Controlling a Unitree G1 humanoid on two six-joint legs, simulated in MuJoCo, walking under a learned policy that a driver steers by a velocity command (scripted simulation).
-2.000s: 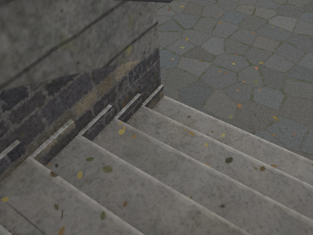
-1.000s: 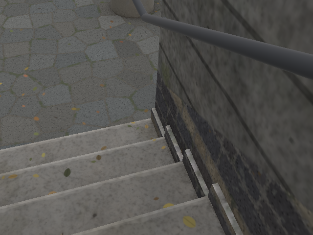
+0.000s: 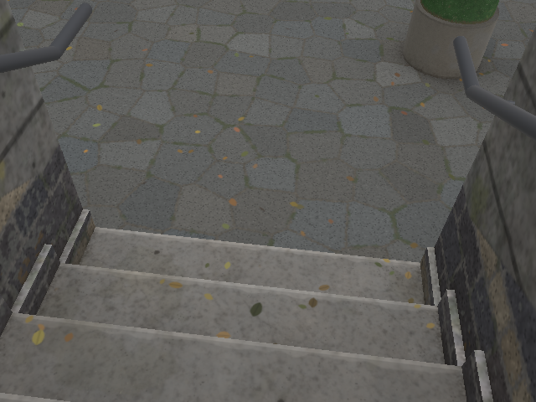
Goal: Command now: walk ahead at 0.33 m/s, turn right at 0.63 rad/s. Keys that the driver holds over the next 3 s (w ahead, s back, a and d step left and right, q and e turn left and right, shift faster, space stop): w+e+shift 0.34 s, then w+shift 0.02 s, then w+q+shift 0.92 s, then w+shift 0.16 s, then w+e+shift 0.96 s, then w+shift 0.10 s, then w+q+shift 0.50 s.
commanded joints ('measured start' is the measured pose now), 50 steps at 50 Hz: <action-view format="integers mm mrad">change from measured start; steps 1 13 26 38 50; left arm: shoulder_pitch -107 -244 -365 14 -527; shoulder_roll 53 43 147 51 66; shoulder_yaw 9 73 48 51 80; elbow -76 -135 -189 -81 -88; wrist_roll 29 -75 14 49 -81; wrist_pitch -51 82 -121 -62 -45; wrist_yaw -32 -25 -6 19 37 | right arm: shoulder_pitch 99 131 32 26 210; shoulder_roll -46 -156 -21 -11 -28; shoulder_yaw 4 -52 -15 -5 -21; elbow -13 68 30 -11 84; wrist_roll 5 -12 47 41 61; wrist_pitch -14 8 9 -6 -6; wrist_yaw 4 16 63 108 55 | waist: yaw -44 2 -94 129 -139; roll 88 205 -176 14 35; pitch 50 199 12 54 145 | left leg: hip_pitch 237 -54 251 188 90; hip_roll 338 367 -33 177 -78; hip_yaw -323 124 -50 -746 -677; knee -305 -52 476 -49 60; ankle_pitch -210 -42 802 216 130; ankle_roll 142 -64 -120 281 91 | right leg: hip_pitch -295 128 -338 -569 282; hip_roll -55 -19 93 14 46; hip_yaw -39 -193 -216 181 68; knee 98 -158 -373 737 -654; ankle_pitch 15 12 -150 24 336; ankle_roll -45 -126 -90 -12 -7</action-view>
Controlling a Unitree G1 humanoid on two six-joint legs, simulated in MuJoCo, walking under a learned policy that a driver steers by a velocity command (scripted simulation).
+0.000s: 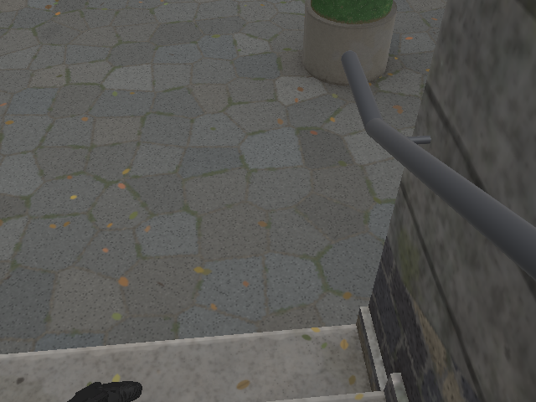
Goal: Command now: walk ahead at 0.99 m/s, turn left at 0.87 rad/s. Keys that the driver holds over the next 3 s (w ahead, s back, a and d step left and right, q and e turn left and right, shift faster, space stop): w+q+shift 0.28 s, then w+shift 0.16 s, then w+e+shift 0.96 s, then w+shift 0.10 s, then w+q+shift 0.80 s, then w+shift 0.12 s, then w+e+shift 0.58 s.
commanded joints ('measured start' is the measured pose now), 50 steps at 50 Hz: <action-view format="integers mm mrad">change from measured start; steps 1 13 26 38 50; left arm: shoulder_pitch -110 522 406 431 487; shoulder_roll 112 147 214 -3 179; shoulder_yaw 27 76 23 10 31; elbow -73 103 267 180 177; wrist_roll -25 -5 -10 -6 27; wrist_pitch -20 -72 -64 -10 -58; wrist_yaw -9 -1 24 -81 -12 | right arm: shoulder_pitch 19 -295 22 -376 -525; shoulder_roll -94 -115 -180 -62 -89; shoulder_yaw -22 -42 -45 -33 -22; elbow -10 -15 119 93 -88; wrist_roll -34 -87 -61 -2 -117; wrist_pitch -19 45 41 -109 -12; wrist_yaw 9 -14 10 -11 -50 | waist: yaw -5 321 -115 317 178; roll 71 -20 62 65 56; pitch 133 40 29 121 154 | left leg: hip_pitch -87 -1170 443 -739 -997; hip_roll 227 319 375 481 450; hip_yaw -363 168 275 425 100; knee -116 1091 -243 -47 735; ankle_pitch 396 36 621 60 112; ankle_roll -3 -14 -6 -155 -261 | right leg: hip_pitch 124 873 -157 384 258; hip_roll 26 -372 -18 -33 -206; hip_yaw -30 324 -200 -192 707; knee -192 -19 1100 201 -101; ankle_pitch -68 -94 -157 506 -416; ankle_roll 1 -239 -203 -131 -511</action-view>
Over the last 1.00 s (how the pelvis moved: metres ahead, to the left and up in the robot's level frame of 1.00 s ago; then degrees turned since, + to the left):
0.46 -0.24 -0.19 -3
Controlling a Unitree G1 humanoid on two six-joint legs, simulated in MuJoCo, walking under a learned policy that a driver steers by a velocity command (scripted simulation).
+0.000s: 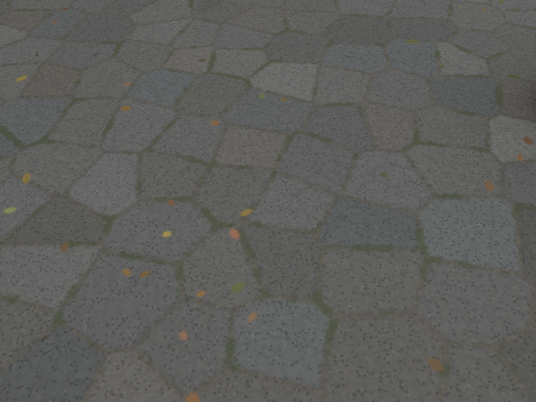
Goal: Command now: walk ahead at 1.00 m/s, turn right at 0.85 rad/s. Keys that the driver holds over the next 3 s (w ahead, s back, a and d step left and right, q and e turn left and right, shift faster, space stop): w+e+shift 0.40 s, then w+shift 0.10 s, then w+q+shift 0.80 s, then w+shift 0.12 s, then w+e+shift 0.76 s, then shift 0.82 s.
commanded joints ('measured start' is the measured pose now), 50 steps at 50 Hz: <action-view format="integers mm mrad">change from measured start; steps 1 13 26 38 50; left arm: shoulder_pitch -43 -76 -474 -205 -154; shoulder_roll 166 127 -2 111 183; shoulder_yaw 16 31 -62 -6 6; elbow -111 -109 -394 -245 -186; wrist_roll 25 4 29 29 -6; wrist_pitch -53 -20 19 -47 -95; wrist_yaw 32 -17 -82 -5 32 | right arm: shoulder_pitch -217 334 286 333 134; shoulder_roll -117 -194 -81 -93 -97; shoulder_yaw -6 -63 -15 -24 -21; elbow -156 -44 33 -33 -164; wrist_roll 9 74 85 85 71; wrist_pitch -1 -36 -85 6 44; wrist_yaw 21 1 28 45 110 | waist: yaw -72 -225 -22 -28 -180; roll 91 31 29 -23 -100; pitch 169 -86 99 46 46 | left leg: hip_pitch -256 942 265 -103 213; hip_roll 18 35 101 53 -91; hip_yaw -42 -85 78 10 290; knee -616 -1380 -1635 -445 -981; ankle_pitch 224 752 905 264 633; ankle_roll -89 -12 26 79 143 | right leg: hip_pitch -97 -225 -186 328 308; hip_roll -316 -27 -184 -459 -350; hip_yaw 728 315 -51 273 -306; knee -449 631 31 -657 -593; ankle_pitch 212 280 530 230 1503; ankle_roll -251 -34 45 -32 144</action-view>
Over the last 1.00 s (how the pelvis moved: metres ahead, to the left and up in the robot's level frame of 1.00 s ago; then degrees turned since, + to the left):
0.85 0.06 -0.47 5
